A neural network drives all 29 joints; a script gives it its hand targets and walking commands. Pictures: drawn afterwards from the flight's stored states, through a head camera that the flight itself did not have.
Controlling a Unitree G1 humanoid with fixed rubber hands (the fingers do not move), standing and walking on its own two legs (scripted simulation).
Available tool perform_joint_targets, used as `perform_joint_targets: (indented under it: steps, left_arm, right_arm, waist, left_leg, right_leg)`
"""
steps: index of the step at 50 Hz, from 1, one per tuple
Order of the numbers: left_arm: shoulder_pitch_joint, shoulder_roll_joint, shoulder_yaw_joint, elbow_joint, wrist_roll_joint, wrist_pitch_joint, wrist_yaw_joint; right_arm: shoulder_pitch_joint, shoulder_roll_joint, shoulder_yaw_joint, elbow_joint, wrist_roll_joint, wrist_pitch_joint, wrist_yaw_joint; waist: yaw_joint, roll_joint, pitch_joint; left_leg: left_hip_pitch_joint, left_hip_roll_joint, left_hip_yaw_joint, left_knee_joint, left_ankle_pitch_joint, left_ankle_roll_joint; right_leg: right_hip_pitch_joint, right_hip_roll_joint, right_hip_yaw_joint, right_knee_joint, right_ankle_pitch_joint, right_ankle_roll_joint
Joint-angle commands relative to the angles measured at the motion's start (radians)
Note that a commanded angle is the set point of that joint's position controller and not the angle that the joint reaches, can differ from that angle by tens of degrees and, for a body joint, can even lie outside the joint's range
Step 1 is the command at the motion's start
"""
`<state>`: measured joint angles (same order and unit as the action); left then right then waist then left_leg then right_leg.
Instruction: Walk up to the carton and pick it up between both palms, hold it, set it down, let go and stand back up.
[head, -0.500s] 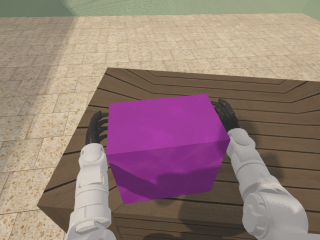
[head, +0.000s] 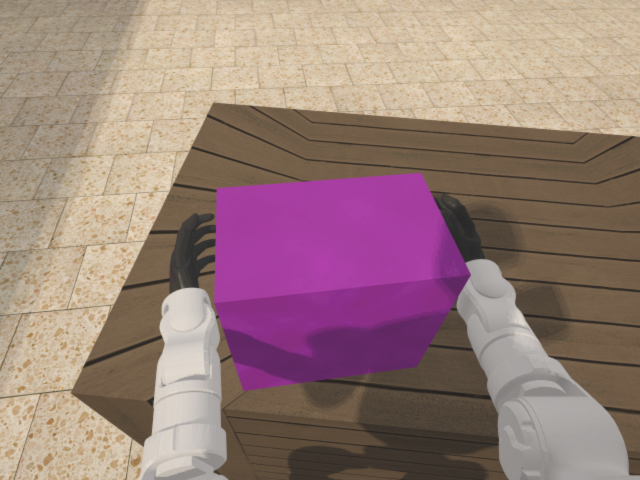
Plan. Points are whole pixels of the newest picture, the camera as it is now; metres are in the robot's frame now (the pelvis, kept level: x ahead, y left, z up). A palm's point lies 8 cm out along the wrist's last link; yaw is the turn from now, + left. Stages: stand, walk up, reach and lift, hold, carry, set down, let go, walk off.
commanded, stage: set down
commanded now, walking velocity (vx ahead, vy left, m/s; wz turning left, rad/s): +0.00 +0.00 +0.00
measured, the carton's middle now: (327, 287) +0.37 +0.04 +0.02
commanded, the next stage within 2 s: none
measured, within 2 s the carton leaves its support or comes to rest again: rests again in 1.74 s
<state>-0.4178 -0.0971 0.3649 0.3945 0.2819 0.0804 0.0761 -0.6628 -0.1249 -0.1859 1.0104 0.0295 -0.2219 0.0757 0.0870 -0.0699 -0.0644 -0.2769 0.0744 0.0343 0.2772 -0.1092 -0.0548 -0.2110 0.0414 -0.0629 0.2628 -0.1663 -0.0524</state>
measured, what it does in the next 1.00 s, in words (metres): stands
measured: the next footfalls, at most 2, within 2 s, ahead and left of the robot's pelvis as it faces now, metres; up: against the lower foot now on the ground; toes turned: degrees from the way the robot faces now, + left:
none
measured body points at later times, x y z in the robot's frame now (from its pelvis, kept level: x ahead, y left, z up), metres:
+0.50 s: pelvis -0.02 +0.00 +0.00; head +0.03 +0.02 +0.44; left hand +0.35 +0.24 +0.04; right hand +0.42 -0.13 +0.05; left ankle +0.01 +0.15 -0.75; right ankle -0.03 -0.08 -0.75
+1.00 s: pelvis -0.02 +0.00 -0.01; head +0.03 -0.01 +0.44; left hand +0.32 +0.25 +0.02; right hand +0.41 -0.21 +0.05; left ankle +0.01 +0.15 -0.75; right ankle -0.03 -0.08 -0.75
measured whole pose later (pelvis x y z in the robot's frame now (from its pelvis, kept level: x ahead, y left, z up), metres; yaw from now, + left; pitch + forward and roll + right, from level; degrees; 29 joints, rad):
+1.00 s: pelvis -0.02 +0.00 -0.01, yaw -2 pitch +12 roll -1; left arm -0.43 0.13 0.15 0.69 -0.12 -0.03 0.08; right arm -0.67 -0.51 0.24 1.08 0.49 -0.23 0.13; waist 0.17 0.01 -0.12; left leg -0.48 0.09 0.03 0.39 -0.12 -0.05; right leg -0.42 0.06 -0.03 0.37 -0.16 -0.05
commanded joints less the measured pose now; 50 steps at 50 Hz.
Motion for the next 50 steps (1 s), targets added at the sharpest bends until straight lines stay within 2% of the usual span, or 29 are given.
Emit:
perform_joint_targets:
  steps: [1, 5, 8, 10, 11, 14, 18, 20, 21, 24, 25, 26, 28, 29, 30, 31, 32, 34, 36, 37, 40, 42, 43, 45, 46, 47, 48, 49, 50]
  left_arm:
    - [-0.274, -0.386, -0.324, 0.141, 0.004, 0.018, -0.135]
    - [-0.376, -0.333, -0.205, 0.189, -0.022, -0.046, -0.164]
    - [-0.410, -0.287, -0.154, 0.244, -0.025, -0.082, -0.174]
    - [-0.354, -0.212, -0.094, 0.289, -0.005, -0.106, -0.166]
    - [-0.416, -0.252, -0.093, 0.275, -0.001, -0.121, -0.176]
    - [-0.419, -0.179, -0.064, 0.282, 0.008, -0.151, -0.142]
    - [-0.400, 0.212, -0.068, 0.282, -0.103, -0.172, 0.013]
    - [-0.472, 0.207, -0.126, 0.286, -0.167, -0.157, 0.059]
    - [-0.453, 0.167, -0.165, 0.326, -0.189, -0.151, 0.072]
    - [-0.512, 0.224, -0.231, 0.313, -0.302, -0.194, 0.115]
    - [-0.512, 0.233, -0.244, 0.290, -0.322, -0.208, 0.120]
    - [-0.545, 0.229, -0.258, 0.327, -0.349, -0.212, 0.122]
    - [-0.514, 0.261, -0.267, 0.292, -0.388, -0.237, 0.120]
    - [-0.533, 0.272, -0.240, 0.367, -0.398, -0.232, 0.112]
    - [-0.517, 0.298, -0.225, 0.387, -0.375, -0.237, 0.106]
    - [-0.481, 0.295, -0.234, 0.322, -0.383, -0.227, 0.101]
    - [-0.397, 0.271, -0.248, 0.225, -0.376, -0.212, 0.100]
    - [-0.421, 0.289, -0.227, 0.270, -0.373, -0.205, 0.088]
    - [-0.385, 0.272, -0.224, 0.252, -0.343, -0.158, 0.057]
    - [-0.419, 0.267, -0.242, 0.242, -0.358, -0.153, 0.053]
    - [-0.216, 0.256, -0.257, 0.168, -0.360, -0.097, 0.036]
    - [-0.306, 0.294, -0.224, 0.190, -0.369, -0.123, 0.017]
    - [-0.185, 0.312, -0.206, 0.169, -0.376, -0.122, 0.017]
    - [-0.252, 0.351, -0.190, 0.150, -0.394, -0.144, 0.000]
    - [-0.305, 0.395, -0.161, 0.188, -0.418, -0.160, -0.002]
    - [-0.226, 0.353, -0.197, 0.086, -0.425, -0.159, 0.003]
    - [-0.214, 0.381, -0.169, 0.104, -0.402, -0.165, 0.006]
    - [-0.189, 0.377, -0.192, 0.061, -0.404, -0.158, -0.003]
    - [-0.216, 0.410, -0.154, 0.060, -0.391, -0.163, -0.005]
  right_arm:
    - [-0.397, 0.362, 0.234, -0.139, -0.058, -0.013, 0.115]
    - [-0.444, 0.372, 0.226, -0.183, -0.126, -0.008, 0.115]
    - [-0.451, 0.349, 0.207, -0.136, -0.146, -0.007, 0.104]
    - [-0.399, 0.244, 0.153, -0.112, -0.182, 0.000, 0.090]
    - [-0.422, 0.313, 0.140, -0.121, -0.206, -0.016, 0.087]
    - [-0.379, 0.244, 0.098, -0.055, -0.172, -0.026, 0.077]
    - [-0.401, -0.221, 0.127, 0.060, 0.061, -0.024, 0.007]
    - [-0.498, -0.216, 0.195, 0.055, 0.159, -0.013, -0.009]
    - [-0.488, -0.210, 0.234, 0.128, 0.214, -0.010, -0.014]
    - [-0.534, -0.278, 0.290, 0.043, 0.339, -0.026, -0.016]
    - [-0.541, -0.309, 0.279, 0.050, 0.338, -0.029, -0.008]
    - [-0.551, -0.331, 0.269, 0.091, 0.334, -0.027, -0.015]
    - [-0.563, -0.379, 0.278, 0.005, 0.337, -0.047, -0.018]
    - [-0.607, -0.390, 0.287, -0.006, 0.353, -0.026, -0.010]
    - [-0.555, -0.392, 0.321, 0.082, 0.363, -0.024, -0.005]
    - [-0.533, -0.441, 0.285, 0.068, 0.342, -0.025, -0.010]
    - [-0.460, -0.475, 0.270, 0.119, 0.368, -0.039, 0.001]
    - [-0.507, -0.498, 0.305, 0.132, 0.377, -0.029, 0.012]
    - [-0.447, -0.494, 0.327, 0.243, 0.404, -0.003, 0.019]
    - [-0.516, -0.481, 0.311, 0.200, 0.396, -0.015, 0.025]
    - [-0.333, -0.515, 0.355, 0.217, 0.459, -0.013, 0.058]
    - [-0.433, -0.479, 0.356, 0.078, 0.419, -0.035, 0.057]
    - [-0.344, -0.499, 0.395, 0.024, 0.461, -0.042, 0.063]
    - [-0.386, -0.466, 0.411, -0.070, 0.461, -0.049, 0.064]
    - [-0.445, -0.463, 0.431, -0.186, 0.476, -0.051, 0.063]
    - [-0.343, -0.485, 0.402, -0.148, 0.469, -0.051, 0.068]
    - [-0.332, -0.492, 0.424, -0.194, 0.488, -0.048, 0.082]
    - [-0.250, -0.475, 0.418, -0.182, 0.494, -0.042, 0.073]
    - [-0.280, -0.481, 0.386, -0.225, 0.472, -0.036, 0.065]
  waist:
    - [0.017, 0.098, -0.242]
    - [0.048, -0.068, -0.232]
    - [0.058, -0.134, -0.254]
    - [0.046, -0.132, -0.268]
    - [0.041, -0.130, -0.271]
    - [0.066, -0.058, -0.324]
    - [0.089, 0.069, -0.354]
    - [0.116, 0.082, -0.378]
    - [0.103, 0.105, -0.335]
    - [0.134, 0.088, -0.507]
    - [0.117, 0.083, -0.551]
    - [0.092, 0.056, -0.556]
    - [0.085, 0.026, -0.736]
    - [0.110, -0.001, -0.696]
    - [0.119, 0.037, -0.698]
    - [0.088, 0.039, -0.756]
    - [0.074, 0.099, -0.776]
    - [0.101, 0.071, -0.748]
    - [0.076, 0.113, -0.646]
    - [0.071, 0.098, -0.629]
    - [0.037, 0.053, -0.485]
    - [0.050, -0.037, -0.521]
    - [0.079, -0.060, -0.541]
    - [0.078, -0.091, -0.523]
    - [0.138, -0.150, -0.566]
    - [0.076, -0.081, -0.541]
    - [0.118, -0.084, -0.593]
    - [0.061, -0.061, -0.528]
    - [0.073, -0.050, -0.577]
  left_leg:
    - [0.166, -0.075, 0.052, 0.040, 0.281, 0.027]
    - [0.042, -0.071, 0.071, 0.007, 0.130, 0.068]
    - [-0.008, -0.075, 0.081, -0.008, 0.078, 0.091]
    - [-0.019, -0.069, 0.089, -0.015, 0.083, 0.088]
    - [-0.034, -0.069, 0.087, -0.010, 0.087, 0.088]
    - [0.009, -0.071, 0.095, -0.029, 0.118, 0.085]
    - [0.041, -0.066, 0.079, 0.019, 0.163, 0.041]
    - [0.031, -0.066, 0.073, 0.058, 0.151, 0.038]
    - [0.067, -0.064, 0.065, 0.064, 0.165, 0.020]
    - [0.011, -0.063, 0.063, 0.128, 0.194, 0.003]
    - [0.030, -0.057, 0.056, 0.138, 0.227, -0.004]
    - [0.029, -0.050, 0.049, 0.150, 0.209, -0.001]
    - [0.050, -0.056, 0.049, 0.193, 0.329, -0.012]
    - [0.025, -0.053, 0.054, 0.196, 0.278, -0.008]
    - [-0.005, -0.060, 0.064, 0.197, 0.308, -0.009]
    - [0.078, -0.049, 0.045, 0.201, 0.367, -0.016]
    - [0.166, -0.047, 0.038, 0.213, 0.491, -0.044]
    - [0.137, -0.046, 0.038, 0.217, 0.496, -0.047]
    - [0.164, -0.050, 0.034, 0.218, 0.565, -0.046]
    - [0.173, -0.044, 0.020, 0.198, 0.557, -0.047]
    - [0.214, -0.035, -0.008, 0.184, 0.564, -0.031]
    - [0.074, -0.059, 0.013, 0.185, 0.478, 0.001]
    - [0.051, -0.063, 0.006, 0.185, 0.510, 0.010]
    - [-0.044, -0.075, 0.014, 0.157, 0.379, 0.033]
    - [-0.129, -0.088, 0.034, 0.150, 0.318, 0.055]
    - [-0.084, -0.078, 0.015, 0.129, 0.322, 0.047]
    - [-0.095, -0.074, 0.018, 0.132, 0.335, 0.061]
    - [-0.086, -0.078, 0.010, 0.115, 0.287, 0.059]
    - [-0.114, -0.085, 0.009, 0.098, 0.231, 0.057]
  right_leg:
    - [0.042, -0.007, -0.009, -0.007, 0.263, 0.053]
    - [0.119, -0.040, 0.021, 0.031, 0.291, 0.100]
    - [0.184, -0.056, 0.046, 0.049, 0.321, 0.112]
    - [0.220, -0.043, 0.041, 0.064, 0.355, 0.112]
    - [0.218, -0.053, 0.039, 0.076, 0.392, 0.120]
    - [0.200, -0.050, 0.049, 0.056, 0.316, 0.110]
    - [0.099, -0.011, 0.041, 0.045, 0.210, 0.077]
    - [0.024, 0.011, 0.053, 0.037, 0.143, 0.070]
    - [0.006, 0.024, 0.048, 0.031, 0.127, 0.056]
    - [-0.042, 0.034, 0.062, 0.074, 0.109, 0.050]
    - [-0.070, 0.042, 0.056, 0.085, 0.117, 0.047]
    - [-0.120, 0.041, 0.060, 0.086, 0.107, 0.041]
    - [-0.084, 0.055, 0.053, 0.119, 0.250, 0.046]
    - [-0.117, 0.047, 0.069, 0.113, 0.181, 0.048]
    - [-0.092, 0.045, 0.074, 0.133, 0.218, 0.047]
    - [-0.091, 0.055, 0.056, 0.130, 0.291, 0.038]
    - [-0.110, 0.072, 0.035, 0.124, 0.371, 0.026]
    - [-0.095, 0.076, 0.028, 0.124, 0.353, 0.031]
    - [-0.081, 0.063, 0.025, 0.114, 0.419, 0.025]
    - [-0.144, 0.069, 0.015, 0.088, 0.362, 0.026]
    - [-0.104, 0.073, 0.016, 0.084, 0.384, 0.035]
    - [-0.009, 0.050, 0.043, 0.108, 0.463, 0.053]
    - [0.072, 0.048, 0.061, 0.137, 0.577, 0.062]
    - [0.140, 0.020, 0.095, 0.153, 0.564, 0.096]
    - [0.173, 0.002, 0.121, 0.159, 0.536, 0.110]
    - [0.187, -0.006, 0.118, 0.180, 0.614, 0.112]
    - [0.216, -0.007, 0.129, 0.179, 0.598, 0.105]
    - [0.232, -0.012, 0.137, 0.165, 0.593, 0.105]
    - [0.258, -0.030, 0.154, 0.165, 0.588, 0.115]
